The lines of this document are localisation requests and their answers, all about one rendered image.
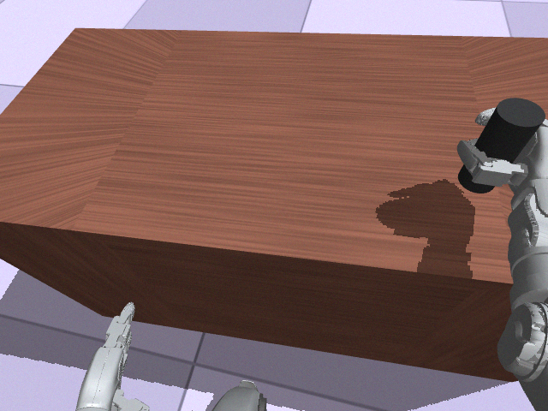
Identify can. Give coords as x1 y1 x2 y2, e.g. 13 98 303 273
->
458 98 545 194

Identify right robot arm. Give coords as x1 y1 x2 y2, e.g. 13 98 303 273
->
497 178 548 411

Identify right robot hand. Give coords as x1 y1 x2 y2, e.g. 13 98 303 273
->
457 107 548 194

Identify left robot hand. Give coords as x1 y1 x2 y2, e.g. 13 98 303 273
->
75 302 149 411

